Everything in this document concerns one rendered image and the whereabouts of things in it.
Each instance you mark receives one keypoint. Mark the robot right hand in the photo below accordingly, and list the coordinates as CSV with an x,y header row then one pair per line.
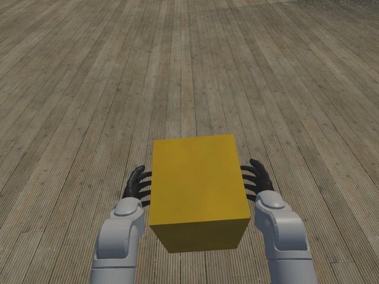
x,y
262,181

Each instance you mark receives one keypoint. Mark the robot right forearm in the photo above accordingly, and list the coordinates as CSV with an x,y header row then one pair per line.
x,y
285,239

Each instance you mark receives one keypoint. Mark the robot left forearm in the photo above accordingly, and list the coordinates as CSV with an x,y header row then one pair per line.
x,y
116,247

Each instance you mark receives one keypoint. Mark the robot left hand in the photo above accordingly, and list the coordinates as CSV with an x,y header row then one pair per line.
x,y
133,186

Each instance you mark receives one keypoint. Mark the carton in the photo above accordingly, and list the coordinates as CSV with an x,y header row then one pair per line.
x,y
198,200

